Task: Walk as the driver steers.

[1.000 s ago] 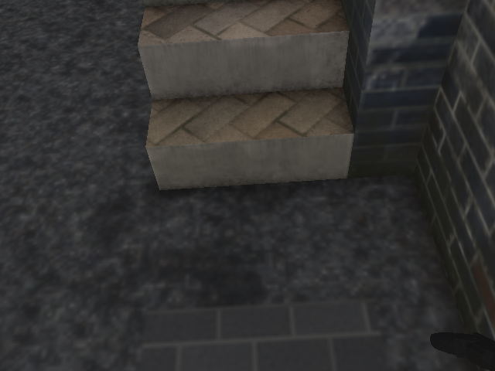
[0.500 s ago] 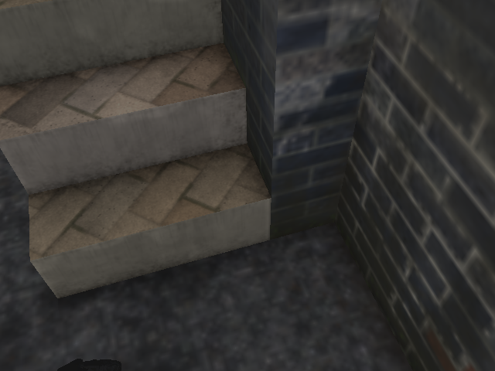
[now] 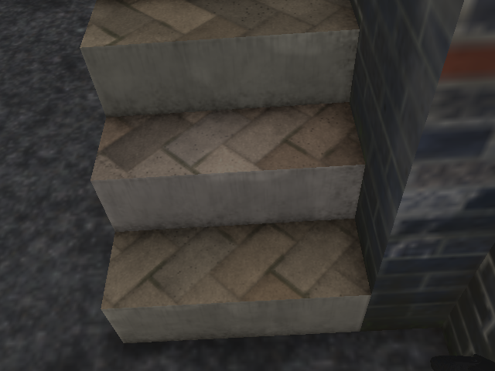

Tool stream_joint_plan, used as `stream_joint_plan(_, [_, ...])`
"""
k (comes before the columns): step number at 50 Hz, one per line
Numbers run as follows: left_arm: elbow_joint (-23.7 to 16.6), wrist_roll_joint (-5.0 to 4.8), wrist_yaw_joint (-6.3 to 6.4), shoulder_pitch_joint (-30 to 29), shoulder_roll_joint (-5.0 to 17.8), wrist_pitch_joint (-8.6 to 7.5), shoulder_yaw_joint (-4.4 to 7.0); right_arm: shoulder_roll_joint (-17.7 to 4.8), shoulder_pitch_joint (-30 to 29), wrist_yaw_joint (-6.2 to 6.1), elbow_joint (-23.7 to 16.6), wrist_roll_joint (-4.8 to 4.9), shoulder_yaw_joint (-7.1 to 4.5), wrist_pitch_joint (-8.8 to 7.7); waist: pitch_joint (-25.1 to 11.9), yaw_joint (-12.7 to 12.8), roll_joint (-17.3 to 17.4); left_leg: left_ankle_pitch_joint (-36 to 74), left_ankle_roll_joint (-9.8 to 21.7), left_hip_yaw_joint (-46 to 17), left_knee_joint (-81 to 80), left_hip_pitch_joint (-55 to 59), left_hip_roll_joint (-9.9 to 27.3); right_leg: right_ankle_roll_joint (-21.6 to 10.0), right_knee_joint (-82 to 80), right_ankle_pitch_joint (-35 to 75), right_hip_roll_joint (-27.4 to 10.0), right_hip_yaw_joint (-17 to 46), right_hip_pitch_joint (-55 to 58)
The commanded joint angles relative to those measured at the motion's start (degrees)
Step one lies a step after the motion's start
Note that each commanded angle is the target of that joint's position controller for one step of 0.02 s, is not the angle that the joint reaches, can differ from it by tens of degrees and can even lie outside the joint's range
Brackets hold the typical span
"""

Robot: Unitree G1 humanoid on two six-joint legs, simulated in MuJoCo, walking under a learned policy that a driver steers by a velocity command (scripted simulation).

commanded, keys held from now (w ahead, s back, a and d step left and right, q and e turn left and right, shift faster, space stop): w+q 0.46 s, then w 0.08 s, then no key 0.22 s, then e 0.24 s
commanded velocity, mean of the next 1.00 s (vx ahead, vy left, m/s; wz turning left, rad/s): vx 0.32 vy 0.10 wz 0.30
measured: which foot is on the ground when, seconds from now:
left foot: up 0.00-0.10, down 0.12-0.54, up 0.56-0.74, down 0.76-1.00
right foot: down 0.00-0.12, up 0.14-0.48, down 0.50-0.94, up 0.96-1.00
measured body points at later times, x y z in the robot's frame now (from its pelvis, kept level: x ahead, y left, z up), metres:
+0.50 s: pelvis +0.25 +0.11 -0.01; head +0.29 +0.11 +0.44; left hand +0.35 +0.40 -0.10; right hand +0.43 -0.15 -0.12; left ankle +0.20 +0.13 -0.74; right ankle +0.36 +0.03 -0.74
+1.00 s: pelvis +0.35 +0.21 -0.01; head +0.36 +0.21 +0.44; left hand +0.34 +0.47 -0.14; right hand +0.59 +0.04 -0.10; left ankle +0.33 +0.29 -0.74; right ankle +0.35 +0.04 -0.73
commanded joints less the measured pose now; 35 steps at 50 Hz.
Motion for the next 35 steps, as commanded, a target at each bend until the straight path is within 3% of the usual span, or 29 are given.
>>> stream_joint_plan(1, [-2.72, -0.51, 0.44, -1.63, 11.12, 0.46, 2.6, -3.2, -6.74, 0.86, -7.25, -0.16, -0.38, -1.17, 3.59, -1.39, -9.5, -7.17, 2.43, 2.23, -2.18, -1.95, 0.34, -6.3, 1.82, 29.0, -15.97, 2.3, 1.06])
stream_joint_plan(2, [-3.99, -1.58, 2.87, -6.02, 16.16, 1.14, 4.16, -5.28, -2.13, 2.8, -7.3, -2.15, -0.84, 0.47, 8.21, -4.76, -5.62, -10.43, 2.22, 3.47, -6.19, -3.19, -1.01, -5.16, 8.82, 52.28, -18.77, 3.93, -0.54])
stream_joint_plan(3, [-5.18, -1.44, 4.35, -6.78, 19.2, 2.01, 5.05, -5.84, 1.49, 3.99, -6.63, -2.78, -1.47, 1.26, 2.77, -6.15, -6.08, -13.49, 2.63, 5.81, -7.49, 3.05, -3.29, -4.48, 14.02, 62.88, -18.62, 2.97, -0.27])
stream_joint_plan(4, [-5.57, -1.49, 5.19, -6.36, 19.44, 2.57, 5.36, -7.45, 6.92, 4.33, -5.68, -2.41, -2.4, 2.0, -2.72, -8.24, -8.62, -14.02, 3.8, 6.94, -8.73, 12.18, -5.81, -4.26, 21.87, 68.15, -17.89, 2.15, -0.92])
stream_joint_plan(5, [-6.37, -1.61, 5.61, -6.09, 17.89, 2.53, 5.1, -9.91, 14.79, 3.73, -3.55, -1.72, -3.86, 2.52, -8.07, -11.88, -9.46, -10.92, 6.57, 5.74, -11.34, 26.14, -7.79, -2.88, 33.18, 66.66, -15.52, 1.42, -6.93])
stream_joint_plan(6, [-6.97, -0.31, 5.14, -1.59, 12.3, 1.68, 3.34, -12.45, 17.08, 2.71, -2.58, -0.68, -4.43, 3.14, -12.69, -11.56, -2.42, -1.27, 9.93, -4.02, -12.05, 42.42, -2.28, -0.9, 47.3, 29.11, -11.2, 2.36, -19.95])
stream_joint_plan(7, [-10.57, 2.16, 3.34, 1.05, 3.2, -0.34, 0.35, -19.18, 15.77, 0.55, -3.96, -1.9, -5.83, 4.13, -17.65, -6.1, 18.92, 16.29, 24.53, -30.46, -12.17, 60.42, 12.02, 3.11, 73.2, -21.66, 3.09, 2.15, -46.91])
stream_joint_plan(8, [-10.06, 1.16, 1.81, -0.61, 6.81, -2.07, -0.07, -17.79, 16.75, -1.46, -3.71, -0.78, -6.12, 3.55, -23.13, -9.31, 8.17, 16.73, 26.48, -33.38, -14.97, 60.83, 13.26, 0.52, 81.91, -18.81, 2.56, 11.06, -50.34])
stream_joint_plan(9, [-11.01, 1.69, 0.73, -3.8, 7.5, -2.81, -0.44, -14.84, 13.91, -2.81, -4.39, -0.63, -5.48, 2.84, -20.17, -8.2, 1.67, 13.66, 23.66, -27.74, -16.28, 55.49, 11.48, -1.18, 77.81, -12.74, 0.56, 13.91, -50.86])
stream_joint_plan(10, [-11.12, 2.47, 0.64, -5.12, 7.42, -2.94, -0.29, -12.7, 10.51, -2.74, -3.5, 0.73, -5.11, 2.19, -14.38, -4.47, -6.81, 9.64, 20.78, -21.82, -18.38, 45.63, 8.57, -0.15, 68.35, -8.07, -2.45, 13.6, -46.87])
stream_joint_plan(11, [-11.36, 3.21, 1.2, -7.16, 8.49, -2.37, -0.19, -10.96, 7.81, -2.85, -3.77, 1.88, -4.71, 2.04, -11.57, -3.31, -8.62, 7.87, 19.5, -20.65, -20.35, 39.31, 7.04, 1.11, 63.33, -6.21, -4.04, 13.16, -43.36])
stream_joint_plan(14, [-12.2, 2.36, 1.8, -6.19, 7.87, -0.76, -0.47, -11.35, 5.49, -2.85, -3.0, 1.31, -4.9, 1.92, -5.66, -0.14, -5.03, 11.76, 19.48, -18.08, -23.27, 27.43, 4.24, 2.57, 53.03, -6.97, -3.78, 11.45, -35.81])
stream_joint_plan(16, [-12.88, 1.59, 2.88, -7.32, 6.67, -0.56, -1.28, -11.9, 4.05, -2.76, -3.46, 0.5, -5.06, 2.92, -3.1, -0.63, -3.95, 11.27, 18.57, -15.7, -22.85, 21.63, 1.73, 3.3, 42.65, -8.1, -2.08, 8.99, -31.41])
stream_joint_plan(18, [-13.29, 1.0, 3.14, -10.45, 5.29, -0.54, -1.9, -11.83, 4.82, -3.17, -3.32, 0.97, -5.11, 3.68, -3.25, -2.72, -1.74, 6.07, 15.59, -14.65, -22.54, 18.99, -0.79, 2.92, 32.46, -2.4, 0.62, 7.27, -25.85])
stream_joint_plan(20, [-13.6, 0.01, 2.97, -11.62, 5.21, -1.15, -2.06, -10.84, 6.7, -3.41, -3.35, 0.75, -4.89, 4.35, -5.12, -4.33, 1.37, 4.57, 14.14, -17.55, -20.78, 22.73, -0.27, 2.0, 28.44, 2.31, 2.2, 7.79, -24.44])
stream_joint_plan(21, [-13.63, -0.37, 2.94, -11.64, 5.61, -1.44, -2.09, -9.86, 7.13, -3.33, -3.41, 0.62, -4.67, 4.27, -5.77, -4.78, 0.98, 4.49, 12.77, -18.74, -20.01, 24.83, 0.23, 1.36, 25.99, 4.08, 2.81, 8.08, -23.26])
stream_joint_plan(22, [-12.69, 0.03, 2.78, -10.59, 5.52, -1.42, -2.13, -8.9, 7.68, -3.01, -3.97, 0.14, -4.29, 5.11, -6.71, -4.53, 2.84, 4.91, 12.03, -19.9, -17.32, 27.64, 0.29, 0.85, 26.1, 4.91, 2.39, 8.53, -22.34])
stream_joint_plan(23, [-13.0, 0.35, 2.55, -11.37, 7.58, -1.37, -0.98, -7.83, 8.11, -3.31, -3.72, 1.75, -4.2, 4.56, -5.13, -4.02, 2.25, 6.57, 10.92, -19.62, -14.89, 28.68, -1.04, 0.56, 22.1, 6.46, 2.77, 8.57, -21.99])
stream_joint_plan(25, [-11.05, 2.65, 2.24, -4.85, 8.24, -2.01, -0.26, -5.89, 4.55, -3.64, -5.31, 1.61, -3.0, 4.09, -8.36, 0.56, 2.29, 15.75, 7.05, -18.03, -3.85, 27.13, -3.45, -3.41, 12.1, 17.57, -0.72, 10.34, -9.18])
stream_joint_plan(26, [-9.22, 4.61, 1.05, 0.51, 6.87, -1.74, -0.82, -3.09, 2.22, -3.9, -7.12, -0.15, -1.53, 2.51, -14.82, 1.87, -6.05, 16.97, 3.45, -16.86, 4.08, 23.67, -2.71, -7.61, 12.27, 21.73, -5.19, 16.28, 2.29])
stream_joint_plan(27, [-7.96, 4.37, 0.5, 1.39, 8.85, -0.58, 0.36, -1.31, 9.08, -4.09, -6.7, 0.56, -0.65, 2.06, -15.65, -0.24, -21.55, -9.33, -1.71, -9.86, 19.47, 9.99, -10.11, -17.41, 11.12, 18.16, -15.19, 31.87, 9.51])
stream_joint_plan(28, [-9.34, 2.55, 0.15, -2.43, 5.08, 0.35, 0.13, -4.94, 9.96, -3.93, -5.23, 0.17, -0.72, 1.88, -11.39, -0.1, -22.65, -43.28, -4.37, -6.07, 32.22, 1.73, -9.11, -22.29, 6.25, 12.32, -22.6, 41.16, 6.4])
stream_joint_plan(29, [-9.94, 1.32, 0.33, -4.51, 3.34, 1.06, -0.18, -7.6, 9.78, -3.77, -4.94, 0.86, -1.56, 2.25, -4.98, -0.49, -15.08, -42.89, -4.87, -6.71, 40.51, -2.36, -5.69, -21.2, 6.7, 9.6, -23.18, 38.61, 0.25])
stream_joint_plan(30, [-10.63, 0.88, 0.45, -5.06, 2.94, 0.83, -0.46, -7.06, 6.41, -4.1, -5.62, 0.25, -1.18, 2.83, -0.78, -0.38, -6.48, -38.97, -4.1, -8.66, 40.62, -2.6, -4.38, -18.72, 5.68, 10.94, -21.04, 35.74, -4.52])
stream_joint_plan(31, [-9.85, 0.59, 0.19, -7.8, 1.53, 0.62, -1.04, -3.92, 6.52, -4.02, -5.93, -0.08, -0.21, 3.43, 3.35, -3.11, -4.76, -38.93, -4.14, -8.85, 34.47, -1.91, -2.6, -16.06, 4.94, 16.01, -18.95, 30.48, -9.19])
stream_joint_plan(32, [-9.85, 1.08, 0.29, -9.89, 0.63, 0.38, -1.55, -1.64, 6.05, -3.94, -5.58, -0.98, 0.73, 3.71, 3.18, -4.13, -2.63, -36.16, -4.1, -7.09, 26.07, 3.93, -0.72, -13.75, 4.91, 24.6, -15.97, 24.04, -13.06])
stream_joint_plan(33, [-9.82, 0.83, 0.18, -12.71, 2.1, 0.8, -1.2, 1.34, 7.59, -3.43, -5.1, -1.71, 2.08, 3.53, 2.05, -5.84, -2.61, -30.05, -4.08, -2.74, 14.18, 13.79, -0.47, -11.17, 6.0, 34.21, -10.57, 15.38, -18.37])
stream_joint_plan(34, [-10.1, 1.12, -0.04, -14.03, 2.51, 1.09, -1.33, 3.07, 6.35, -3.35, -4.72, -2.18, 2.84, 3.41, 0.73, -5.56, -4.12, -22.16, -4.03, 0.37, 4.3, 23.32, -1.29, -10.5, 6.21, 44.44, -7.98, 11.21, -22.12])
stream_joint_plan(35, [-9.33, 1.37, -0.55, -12.3, 3.18, 0.96, -1.21, 3.57, 6.33, -3.59, -4.0, -2.03, 2.73, 3.41, -1.25, -5.41, -6.09, -12.18, -3.75, 3.05, -2.88, 29.39, -3.09, -10.84, 6.63, 50.24, -8.07, 10.18, -21.76])
Velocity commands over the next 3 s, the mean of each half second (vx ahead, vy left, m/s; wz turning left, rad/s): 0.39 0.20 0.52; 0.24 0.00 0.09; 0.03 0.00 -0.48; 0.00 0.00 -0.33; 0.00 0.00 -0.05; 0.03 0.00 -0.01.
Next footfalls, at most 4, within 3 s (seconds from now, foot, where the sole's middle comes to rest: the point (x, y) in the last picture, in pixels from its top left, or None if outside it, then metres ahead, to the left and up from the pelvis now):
0.12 left None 0.24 0.14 -0.78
0.50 right None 0.40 0.04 -0.78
0.76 left None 0.37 0.30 -0.78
1.32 right None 0.35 0.05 -0.78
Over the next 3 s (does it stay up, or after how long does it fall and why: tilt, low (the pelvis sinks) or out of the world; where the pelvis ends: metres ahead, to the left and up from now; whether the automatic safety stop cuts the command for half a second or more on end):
stays up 0.30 0.18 0.00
